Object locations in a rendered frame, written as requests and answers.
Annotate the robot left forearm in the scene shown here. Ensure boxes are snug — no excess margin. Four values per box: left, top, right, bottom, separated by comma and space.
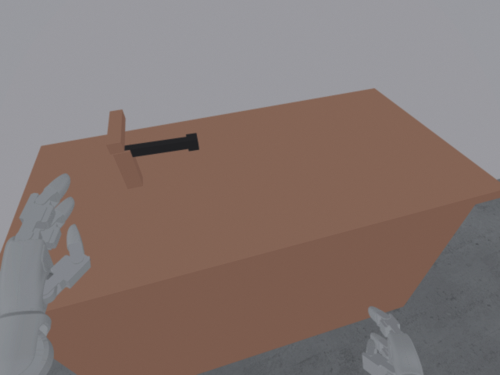
0, 311, 54, 375

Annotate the counter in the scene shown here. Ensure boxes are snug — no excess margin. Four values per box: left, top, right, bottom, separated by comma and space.
0, 88, 500, 375

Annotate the robot left hand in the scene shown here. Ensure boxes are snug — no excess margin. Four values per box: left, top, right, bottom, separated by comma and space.
0, 173, 91, 316

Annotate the robot right hand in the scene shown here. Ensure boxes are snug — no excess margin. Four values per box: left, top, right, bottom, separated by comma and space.
362, 306, 423, 375

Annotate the tap lever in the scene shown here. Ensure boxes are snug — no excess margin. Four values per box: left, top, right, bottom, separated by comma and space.
124, 133, 199, 157

